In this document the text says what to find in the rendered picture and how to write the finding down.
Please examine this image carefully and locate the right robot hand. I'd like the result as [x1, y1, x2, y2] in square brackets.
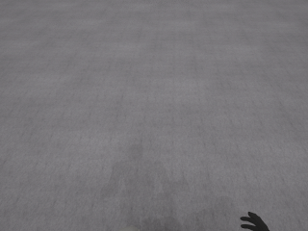
[240, 212, 269, 231]

